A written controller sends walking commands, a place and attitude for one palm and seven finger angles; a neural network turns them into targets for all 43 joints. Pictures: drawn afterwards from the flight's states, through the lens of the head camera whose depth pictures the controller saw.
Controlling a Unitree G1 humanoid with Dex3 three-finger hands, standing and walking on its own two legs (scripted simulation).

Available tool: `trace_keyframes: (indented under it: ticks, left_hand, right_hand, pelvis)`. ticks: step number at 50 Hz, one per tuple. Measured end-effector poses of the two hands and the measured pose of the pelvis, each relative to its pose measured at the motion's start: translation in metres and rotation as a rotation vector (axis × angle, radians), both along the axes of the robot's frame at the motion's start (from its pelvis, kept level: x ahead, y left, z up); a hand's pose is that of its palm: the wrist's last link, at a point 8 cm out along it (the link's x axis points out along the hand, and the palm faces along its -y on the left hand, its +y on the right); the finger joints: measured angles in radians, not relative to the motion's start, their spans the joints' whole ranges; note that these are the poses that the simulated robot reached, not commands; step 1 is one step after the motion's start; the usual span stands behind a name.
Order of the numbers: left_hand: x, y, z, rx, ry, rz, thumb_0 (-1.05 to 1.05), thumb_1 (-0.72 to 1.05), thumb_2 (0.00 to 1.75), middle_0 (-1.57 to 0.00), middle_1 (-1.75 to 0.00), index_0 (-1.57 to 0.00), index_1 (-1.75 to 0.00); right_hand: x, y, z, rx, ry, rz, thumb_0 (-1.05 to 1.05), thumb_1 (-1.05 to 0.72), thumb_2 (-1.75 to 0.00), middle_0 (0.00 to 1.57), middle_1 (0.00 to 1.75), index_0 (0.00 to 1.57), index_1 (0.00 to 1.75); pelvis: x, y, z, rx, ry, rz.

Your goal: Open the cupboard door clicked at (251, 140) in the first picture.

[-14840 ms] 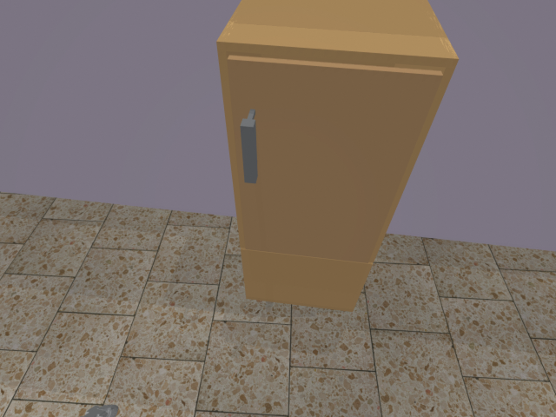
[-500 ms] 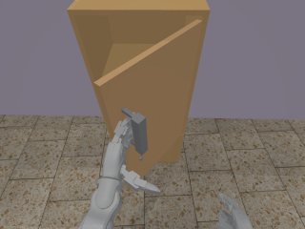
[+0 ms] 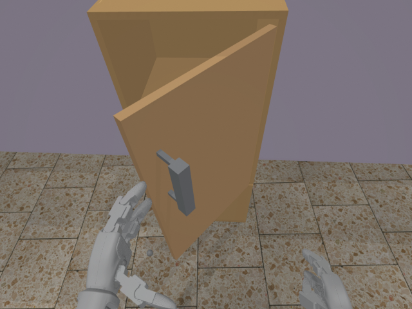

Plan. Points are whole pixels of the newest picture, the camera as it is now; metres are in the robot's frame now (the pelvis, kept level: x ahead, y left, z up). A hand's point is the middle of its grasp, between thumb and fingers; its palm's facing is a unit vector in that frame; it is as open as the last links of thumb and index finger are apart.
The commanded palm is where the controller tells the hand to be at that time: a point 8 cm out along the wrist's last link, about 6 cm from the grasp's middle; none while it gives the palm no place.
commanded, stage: slide the hand sideways off the handle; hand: left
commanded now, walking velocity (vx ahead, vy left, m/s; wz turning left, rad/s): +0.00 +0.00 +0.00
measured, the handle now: (175, 183) +0.33 +0.08 +0.08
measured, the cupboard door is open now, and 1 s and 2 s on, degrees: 51 51 51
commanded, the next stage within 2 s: draw the hand back to the body in 0.20 s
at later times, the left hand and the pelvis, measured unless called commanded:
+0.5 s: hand (122, 259) +0.18 +0.14 +0.10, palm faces -0.04 -1.00 -0.06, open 16.3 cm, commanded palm +0.16 +0.20 +0.10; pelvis -0.01 +0.01 -0.01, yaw +0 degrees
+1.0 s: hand (51, 247) +0.18 +0.23 +0.14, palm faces +0.22 -0.93 -0.29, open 14.9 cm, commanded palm +0.15 +0.27 +0.16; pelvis +0.00 +0.03 +0.03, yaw +0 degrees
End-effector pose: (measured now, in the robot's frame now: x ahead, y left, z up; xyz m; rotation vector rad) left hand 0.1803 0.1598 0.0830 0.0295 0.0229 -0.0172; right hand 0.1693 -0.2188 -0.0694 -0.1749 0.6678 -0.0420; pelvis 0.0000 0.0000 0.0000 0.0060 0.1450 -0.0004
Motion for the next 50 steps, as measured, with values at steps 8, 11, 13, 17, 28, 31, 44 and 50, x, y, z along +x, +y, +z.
trace_keyframes:
  ticks: [8, 11, 13, 17, 28, 31, 44, 50]
  left_hand:
    - [-0.017, 0.019, -0.002, 0.004, -0.005, 0.001, -0.02, -0.50, 0.30, -0.15, -0.30, -0.16, -0.31]
    - [-0.021, 0.021, -0.002, -0.001, -0.010, -0.015, -0.02, -0.50, 0.30, -0.15, -0.30, -0.15, -0.31]
    - [-0.022, 0.022, -0.002, -0.006, -0.015, -0.026, -0.02, -0.50, 0.30, -0.15, -0.30, -0.15, -0.30]
    - [-0.019, 0.019, -0.003, -0.018, -0.029, -0.045, -0.02, -0.50, 0.30, -0.15, -0.30, -0.15, -0.30]
    - [-0.018, 0.047, 0.026, 0.039, -0.059, 0.007, -0.02, -0.50, 0.30, -0.15, -0.30, -0.15, -0.30]
    - [-0.019, 0.056, 0.030, 0.038, -0.048, 0.015, -0.02, -0.50, 0.30, -0.15, -0.30, -0.15, -0.30]
    - [-0.026, 0.093, 0.061, 0.181, -0.055, 0.093, -0.02, -0.41, 0.34, -0.16, -0.30, -0.16, -0.30]
    - [-0.030, 0.111, 0.071, 0.274, -0.018, 0.237, -0.01, -0.25, 0.41, -0.16, -0.30, -0.16, -0.30]
  right_hand:
    - [-0.002, -0.003, -0.006, -0.015, -0.012, -0.005, 0.01, -0.90, -0.89, 0.20, 0.30, 0.20, 0.30]
    - [-0.004, -0.003, -0.007, -0.019, -0.021, -0.013, 0.01, -0.90, -0.89, 0.20, 0.30, 0.20, 0.30]
    - [-0.005, -0.002, -0.007, -0.021, -0.029, -0.017, 0.01, -0.90, -0.89, 0.20, 0.30, 0.20, 0.30]
    - [-0.009, 0.002, -0.008, -0.021, -0.045, -0.023, 0.01, -0.90, -0.89, 0.20, 0.30, 0.20, 0.30]
    - [-0.018, 0.018, 0.002, 0.012, -0.059, -0.050, 0.01, -0.90, -0.89, 0.20, 0.30, 0.20, 0.30]
    - [-0.017, 0.022, 0.007, 0.007, -0.070, -0.040, 0.01, -0.90, -0.89, 0.21, 0.30, 0.20, 0.30]
    - [0.000, 0.031, 0.029, -0.028, -0.125, -0.027, 0.01, -0.90, -0.89, 0.21, 0.30, 0.20, 0.30]
    - [0.002, 0.039, 0.037, -0.038, -0.099, -0.025, 0.01, -0.90, -0.89, 0.21, 0.30, 0.20, 0.30]
  pelvis:
    - [-0.004, 0.000, -0.007, -0.007, 0.013, 0.011]
    - [-0.006, 0.002, -0.009, -0.011, 0.016, 0.012]
    - [-0.008, 0.003, -0.010, -0.013, 0.017, 0.013]
    - [-0.012, 0.008, -0.013, -0.018, 0.018, 0.011]
    - [-0.011, 0.017, -0.005, -0.023, -0.017, -0.001]
    - [-0.010, 0.019, -0.002, -0.028, -0.029, 0.003]
    - [-0.004, 0.027, 0.012, -0.034, -0.078, 0.000]
    - [-0.002, 0.032, 0.025, -0.033, -0.112, -0.004]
